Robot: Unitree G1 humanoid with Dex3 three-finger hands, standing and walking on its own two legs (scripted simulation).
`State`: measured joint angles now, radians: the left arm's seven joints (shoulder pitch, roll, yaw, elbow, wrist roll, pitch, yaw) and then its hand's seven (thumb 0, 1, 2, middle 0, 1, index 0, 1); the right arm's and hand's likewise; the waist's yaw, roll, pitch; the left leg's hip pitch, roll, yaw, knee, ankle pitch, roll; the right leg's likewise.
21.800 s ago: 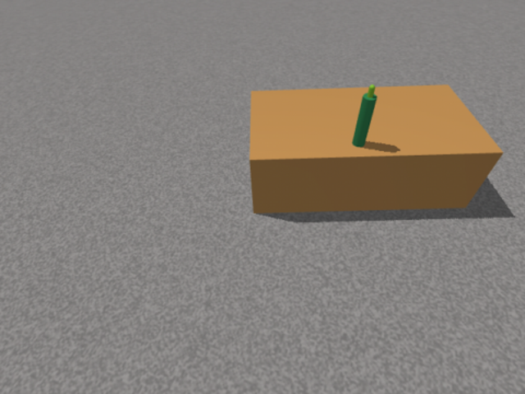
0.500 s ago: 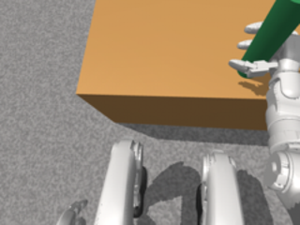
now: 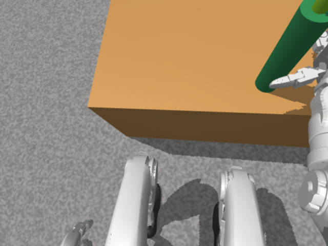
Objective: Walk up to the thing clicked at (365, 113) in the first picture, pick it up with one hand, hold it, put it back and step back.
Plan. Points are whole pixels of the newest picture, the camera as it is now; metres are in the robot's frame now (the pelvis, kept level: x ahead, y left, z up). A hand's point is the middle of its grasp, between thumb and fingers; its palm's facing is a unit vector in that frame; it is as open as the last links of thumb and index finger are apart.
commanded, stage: withdraw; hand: right
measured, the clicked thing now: (291, 48) +0.53 -0.17 +0.05
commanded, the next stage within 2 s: rise in 0.06 s
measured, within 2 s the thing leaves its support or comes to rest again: neither
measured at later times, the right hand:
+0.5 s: hand out of the picture +0.52 -0.27 +0.14, palm faces +0.17 +0.92 -0.35, open 17.2 cm
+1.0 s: hand out of the picture +0.36 -0.21 +0.19, palm faces +0.15 +0.94 -0.30, open 17.4 cm
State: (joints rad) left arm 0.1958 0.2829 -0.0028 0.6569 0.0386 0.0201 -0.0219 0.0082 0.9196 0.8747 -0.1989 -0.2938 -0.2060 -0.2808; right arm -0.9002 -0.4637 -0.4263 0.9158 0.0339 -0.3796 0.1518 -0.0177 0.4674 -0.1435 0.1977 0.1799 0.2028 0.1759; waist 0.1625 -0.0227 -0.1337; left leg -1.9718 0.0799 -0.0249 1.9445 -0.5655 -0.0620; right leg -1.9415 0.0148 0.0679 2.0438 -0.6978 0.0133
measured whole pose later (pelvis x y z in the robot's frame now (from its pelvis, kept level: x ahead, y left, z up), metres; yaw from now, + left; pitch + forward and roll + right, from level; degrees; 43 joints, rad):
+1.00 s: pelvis +0.08 +0.01 +0.28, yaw +0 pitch +11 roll +2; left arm 0.29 0.22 -0.01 0.60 -0.04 0.06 0.11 0.01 0.90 0.90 -0.21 -0.30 -0.21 -0.29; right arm -0.05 -0.27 -0.11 0.59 0.02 0.06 -0.14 -0.02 0.53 -0.05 0.06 0.06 0.06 0.05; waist 0.06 -0.01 -0.08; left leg -0.69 0.04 0.03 0.87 -0.37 -0.04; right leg -0.67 -0.06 0.03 0.95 -0.48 0.02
